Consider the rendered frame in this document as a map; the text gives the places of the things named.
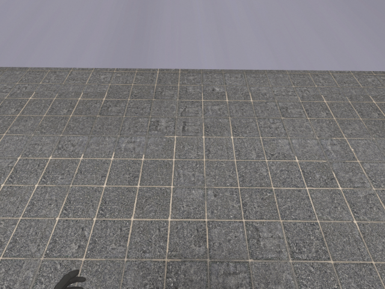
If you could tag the left robot hand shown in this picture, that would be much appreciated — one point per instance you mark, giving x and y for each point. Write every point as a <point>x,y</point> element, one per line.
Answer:
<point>68,279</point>

